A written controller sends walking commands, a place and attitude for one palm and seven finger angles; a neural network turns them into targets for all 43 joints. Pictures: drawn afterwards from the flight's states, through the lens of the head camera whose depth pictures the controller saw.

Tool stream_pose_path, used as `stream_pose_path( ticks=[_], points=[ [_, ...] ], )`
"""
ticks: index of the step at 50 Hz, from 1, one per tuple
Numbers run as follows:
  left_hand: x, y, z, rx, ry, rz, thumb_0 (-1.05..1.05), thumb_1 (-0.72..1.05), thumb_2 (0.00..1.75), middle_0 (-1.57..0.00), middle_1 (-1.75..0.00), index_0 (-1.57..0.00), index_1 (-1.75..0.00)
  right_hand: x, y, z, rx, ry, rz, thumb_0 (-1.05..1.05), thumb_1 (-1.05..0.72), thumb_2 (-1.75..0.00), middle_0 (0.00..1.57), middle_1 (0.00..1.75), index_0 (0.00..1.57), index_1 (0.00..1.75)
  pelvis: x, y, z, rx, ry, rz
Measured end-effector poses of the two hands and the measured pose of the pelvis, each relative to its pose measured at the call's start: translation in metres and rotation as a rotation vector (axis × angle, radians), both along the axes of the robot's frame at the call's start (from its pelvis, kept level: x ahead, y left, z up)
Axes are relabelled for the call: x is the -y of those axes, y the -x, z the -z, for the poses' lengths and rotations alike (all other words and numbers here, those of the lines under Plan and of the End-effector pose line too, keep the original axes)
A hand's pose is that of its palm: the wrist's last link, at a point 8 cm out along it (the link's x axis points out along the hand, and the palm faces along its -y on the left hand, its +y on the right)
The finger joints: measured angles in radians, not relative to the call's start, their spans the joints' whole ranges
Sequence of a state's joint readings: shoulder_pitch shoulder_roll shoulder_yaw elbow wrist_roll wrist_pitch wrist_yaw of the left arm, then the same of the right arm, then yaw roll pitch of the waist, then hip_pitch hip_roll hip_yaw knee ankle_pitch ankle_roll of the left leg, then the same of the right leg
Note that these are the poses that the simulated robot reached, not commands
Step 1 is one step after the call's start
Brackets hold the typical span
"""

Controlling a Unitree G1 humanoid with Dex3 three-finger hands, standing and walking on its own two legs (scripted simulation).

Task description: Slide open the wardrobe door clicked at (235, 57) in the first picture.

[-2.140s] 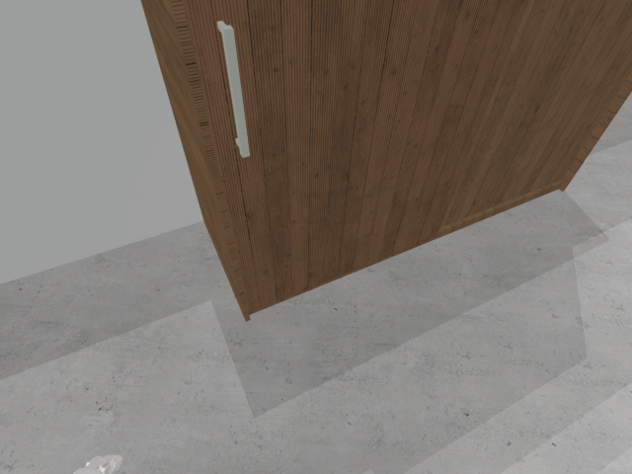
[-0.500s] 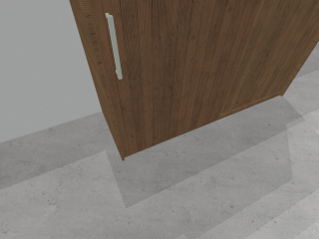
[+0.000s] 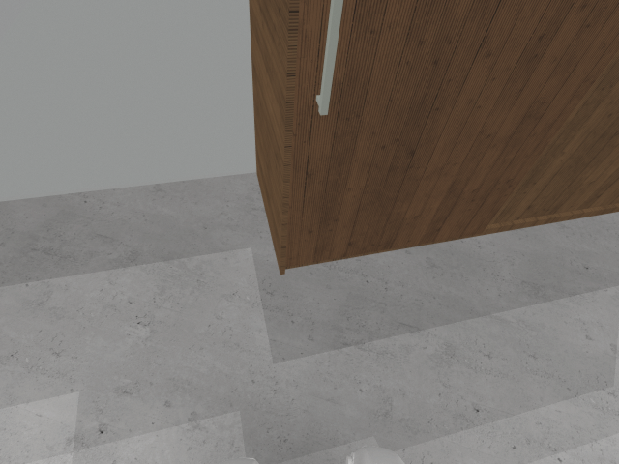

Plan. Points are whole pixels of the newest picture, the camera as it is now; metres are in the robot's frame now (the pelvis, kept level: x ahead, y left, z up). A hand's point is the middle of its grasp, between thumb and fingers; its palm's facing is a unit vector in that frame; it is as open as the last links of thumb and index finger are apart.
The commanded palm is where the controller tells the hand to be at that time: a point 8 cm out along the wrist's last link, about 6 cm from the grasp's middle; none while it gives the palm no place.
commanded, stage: turn to face it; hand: left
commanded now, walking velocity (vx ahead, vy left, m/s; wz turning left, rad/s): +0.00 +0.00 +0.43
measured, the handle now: (327, 50) +0.80 +0.01 +0.11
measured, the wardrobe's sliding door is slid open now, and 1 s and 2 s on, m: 0.00 0.00 0.00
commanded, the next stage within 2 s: take the last steps up to it in 0.38 s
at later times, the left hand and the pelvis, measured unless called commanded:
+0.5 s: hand out of the picture +0.00 +0.15 -0.14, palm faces +0.23 -0.94 -0.26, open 7.4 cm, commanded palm none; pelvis -0.02 -0.05 +0.01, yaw +11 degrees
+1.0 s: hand out of the picture -0.01 +0.15 -0.17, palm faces +0.21 -0.97 -0.12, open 7.4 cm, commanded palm none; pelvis +0.05 -0.03 +0.02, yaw +9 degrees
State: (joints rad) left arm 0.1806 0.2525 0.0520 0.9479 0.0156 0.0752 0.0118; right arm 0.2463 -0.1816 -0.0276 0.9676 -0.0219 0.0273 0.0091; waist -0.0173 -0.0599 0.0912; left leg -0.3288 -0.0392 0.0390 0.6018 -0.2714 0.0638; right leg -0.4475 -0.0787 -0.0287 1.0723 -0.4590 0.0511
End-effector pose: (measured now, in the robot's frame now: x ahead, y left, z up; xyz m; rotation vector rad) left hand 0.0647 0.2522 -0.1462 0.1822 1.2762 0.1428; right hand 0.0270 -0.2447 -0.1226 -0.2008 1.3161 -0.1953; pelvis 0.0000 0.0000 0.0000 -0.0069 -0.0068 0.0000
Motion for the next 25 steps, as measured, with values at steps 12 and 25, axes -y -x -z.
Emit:
stream_pose_path(
  ticks=[12,25],
  points=[
    [0.003,0.026,-0.025,0.035,-0.025,-0.111,0.01,0.91,0.90,-0.20,-0.29,-0.20,-0.30,0.000,-0.014,-0.004,0.015,-0.028,-0.065,0.01,-0.90,-0.90,0.21,0.30,0.20,0.30,0.008,0.007,-0.014,-0.013,0.013,-0.099],
    [0.055,0.083,-0.036,0.069,-0.057,-0.221,0.00,0.91,0.90,-0.20,-0.29,-0.20,-0.30,0.047,-0.049,0.009,0.059,-0.055,-0.168,0.01,-0.91,-0.90,0.20,0.30,0.20,0.30,0.049,0.020,-0.010,0.014,-0.022,-0.193]
  ],
)
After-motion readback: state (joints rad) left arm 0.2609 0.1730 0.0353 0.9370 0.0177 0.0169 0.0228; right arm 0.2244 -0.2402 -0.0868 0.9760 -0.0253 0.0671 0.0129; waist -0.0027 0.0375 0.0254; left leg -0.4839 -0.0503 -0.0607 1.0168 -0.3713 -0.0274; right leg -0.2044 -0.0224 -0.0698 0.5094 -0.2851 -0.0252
